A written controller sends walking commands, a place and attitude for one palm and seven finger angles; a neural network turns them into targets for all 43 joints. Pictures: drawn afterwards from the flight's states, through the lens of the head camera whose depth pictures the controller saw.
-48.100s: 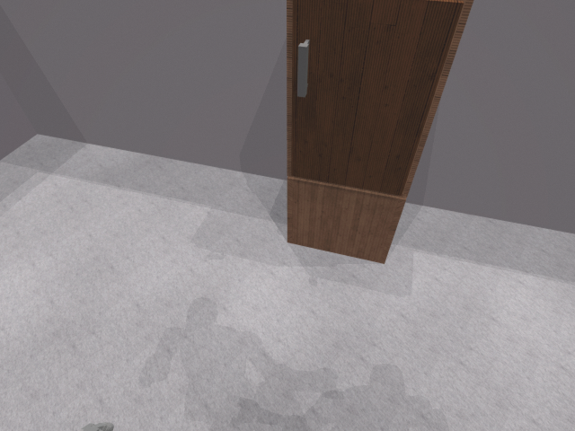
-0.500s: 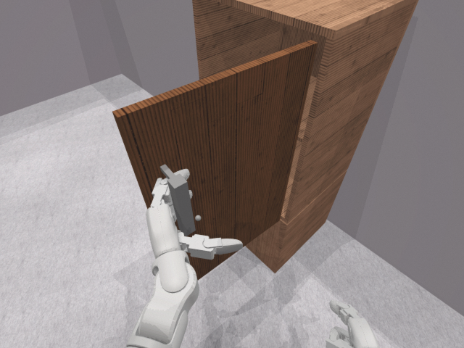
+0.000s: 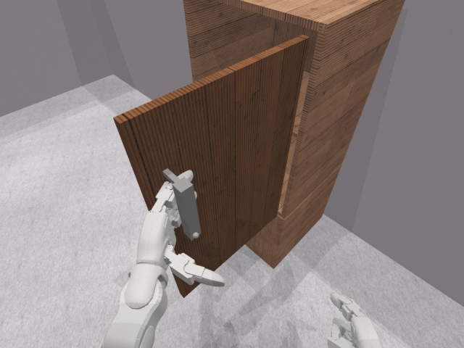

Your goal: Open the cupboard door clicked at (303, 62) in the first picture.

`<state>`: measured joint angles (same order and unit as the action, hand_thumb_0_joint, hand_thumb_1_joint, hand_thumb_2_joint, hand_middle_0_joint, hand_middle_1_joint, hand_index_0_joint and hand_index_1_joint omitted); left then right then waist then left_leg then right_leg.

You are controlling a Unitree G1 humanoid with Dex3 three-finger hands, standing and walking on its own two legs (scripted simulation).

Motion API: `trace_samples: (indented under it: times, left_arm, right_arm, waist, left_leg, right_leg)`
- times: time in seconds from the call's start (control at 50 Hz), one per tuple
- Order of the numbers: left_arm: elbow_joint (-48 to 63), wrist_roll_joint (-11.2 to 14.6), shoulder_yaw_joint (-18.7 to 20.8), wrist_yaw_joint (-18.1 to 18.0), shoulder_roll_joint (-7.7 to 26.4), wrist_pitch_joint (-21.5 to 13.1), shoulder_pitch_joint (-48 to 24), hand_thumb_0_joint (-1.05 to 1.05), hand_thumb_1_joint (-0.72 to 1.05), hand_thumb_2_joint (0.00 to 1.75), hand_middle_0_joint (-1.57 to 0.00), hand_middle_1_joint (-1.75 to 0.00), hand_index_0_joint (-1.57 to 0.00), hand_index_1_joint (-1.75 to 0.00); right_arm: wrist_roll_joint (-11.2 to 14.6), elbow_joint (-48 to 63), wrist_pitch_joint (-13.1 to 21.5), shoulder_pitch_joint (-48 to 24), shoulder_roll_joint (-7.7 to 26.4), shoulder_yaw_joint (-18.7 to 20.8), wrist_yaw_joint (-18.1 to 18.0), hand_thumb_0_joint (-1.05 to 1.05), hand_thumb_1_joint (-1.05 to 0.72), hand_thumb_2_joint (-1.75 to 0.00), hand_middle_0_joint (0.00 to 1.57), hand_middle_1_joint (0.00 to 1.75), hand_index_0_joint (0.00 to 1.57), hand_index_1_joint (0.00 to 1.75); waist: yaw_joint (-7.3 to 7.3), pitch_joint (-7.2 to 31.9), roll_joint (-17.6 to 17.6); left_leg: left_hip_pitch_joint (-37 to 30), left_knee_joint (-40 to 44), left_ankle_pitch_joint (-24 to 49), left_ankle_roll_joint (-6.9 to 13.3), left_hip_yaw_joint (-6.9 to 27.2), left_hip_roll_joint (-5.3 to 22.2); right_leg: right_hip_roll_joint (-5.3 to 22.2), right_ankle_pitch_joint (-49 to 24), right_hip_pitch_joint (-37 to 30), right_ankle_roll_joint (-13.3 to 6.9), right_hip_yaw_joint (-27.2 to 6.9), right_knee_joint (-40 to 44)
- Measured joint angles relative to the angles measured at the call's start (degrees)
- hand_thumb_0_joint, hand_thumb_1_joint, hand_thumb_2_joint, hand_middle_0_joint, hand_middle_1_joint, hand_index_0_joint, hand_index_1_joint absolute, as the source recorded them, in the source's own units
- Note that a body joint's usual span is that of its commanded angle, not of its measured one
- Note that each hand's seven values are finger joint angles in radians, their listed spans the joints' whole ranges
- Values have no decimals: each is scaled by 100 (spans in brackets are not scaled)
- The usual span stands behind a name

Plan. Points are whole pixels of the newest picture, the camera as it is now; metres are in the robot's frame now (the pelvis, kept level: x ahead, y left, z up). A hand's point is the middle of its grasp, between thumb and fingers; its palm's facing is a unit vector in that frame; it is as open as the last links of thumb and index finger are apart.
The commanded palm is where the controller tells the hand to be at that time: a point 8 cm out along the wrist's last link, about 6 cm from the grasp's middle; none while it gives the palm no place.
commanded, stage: slide the hand sideways off the handle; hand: left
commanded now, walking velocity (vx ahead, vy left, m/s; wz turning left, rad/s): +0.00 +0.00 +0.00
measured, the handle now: (181, 204) +0.33 +0.11 +0.09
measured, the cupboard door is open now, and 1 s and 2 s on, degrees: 88 88 88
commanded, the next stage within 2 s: draw the hand back to the body in 0.74 s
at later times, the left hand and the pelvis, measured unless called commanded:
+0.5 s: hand (164, 269) +0.22 +0.12 +0.08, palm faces +0.04 -1.00 -0.05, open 16.2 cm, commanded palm +0.19 +0.19 +0.09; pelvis +0.02 -0.03 -0.01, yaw +1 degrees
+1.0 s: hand (131, 275) +0.20 +0.16 +0.09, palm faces +0.04 -1.00 -0.04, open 16.3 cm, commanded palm +0.17 +0.22 +0.10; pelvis +0.01 -0.01 -0.01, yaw +2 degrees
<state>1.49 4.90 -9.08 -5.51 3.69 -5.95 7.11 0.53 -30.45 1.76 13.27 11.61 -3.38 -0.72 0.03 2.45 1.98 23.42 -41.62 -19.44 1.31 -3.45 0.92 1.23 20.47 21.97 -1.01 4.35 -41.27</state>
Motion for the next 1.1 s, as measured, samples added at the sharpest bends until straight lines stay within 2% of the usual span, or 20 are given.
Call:
trace_samples:
  times: [0.1,0.22,0.42,0.58,0.74,0.86,1.1]
  left_arm:
    - [317,16,71,85,58,18,327,-1,-50,29,-21,-39,-22,-37]
    - [935,120,274,255,208,-28,1207,-1,-50,30,-21,-36,-21,-35]
    - [1400,442,727,778,510,-507,2072,-1,-50,30,-21,-34,-19,-33]
    - [1326,767,1102,1347,708,-672,2153,-1,-50,29,-21,-33,-19,-32]
    - [1324,1044,1550,1562,747,-703,2447,-1,-50,30,-18,-32,-17,-31]
    - [1308,1120,1490,1728,779,-816,2349,-1,-50,30,-16,-31,-16,-30]
    - [1656,1115,1609,1568,919,-284,2130,-1,-50,30,-15,-31,-15,-30]
  right_arm:
    - [-26,86,-15,-13,-11,4,25,1,-90,-90,20,30,21,30]
    - [-30,213,-48,37,11,60,21,1,-90,-90,20,30,20,30]
    - [0,238,241,60,151,181,-92,1,-90,-90,20,30,20,30]
    - [61,155,416,74,192,186,-209,1,-90,-90,20,30,20,30]
    - [113,152,523,173,206,216,-256,1,-90,-90,20,30,20,30]
    - [126,100,724,177,274,206,-315,1,-90,-90,20,30,20,30]
    - [187,79,878,183,128,84,-330,1,-90,-90,20,30,20,30]
  waist:
    - [-22,20,-14]
    - [-12,82,-7]
    - [80,138,56]
    - [95,214,90]
    - [115,277,110]
    - [158,232,137]
    - [131,230,127]
  left_leg:
    - [-40,28,-43,-40,-29,50]
    - [-89,49,-115,-104,-18,111]
    - [235,-288,-283,-205,191,143]
    - [450,-482,-353,-260,285,158]
    - [509,-554,-378,-249,295,151]
    - [664,-707,-394,-199,354,127]
    - [439,-554,-356,-71,250,87]
  right_leg:
    - [-53,35,-13,-35,-32,16]
    - [-117,110,-54,-87,-26,35]
    - [-139,340,179,-177,171,-263]
    - [-149,442,361,-219,257,-449]
    - [-140,462,407,-208,262,-507]
    - [-117,445,489,-172,319,-561]
    - [-87,303,255,-51,216,-315]
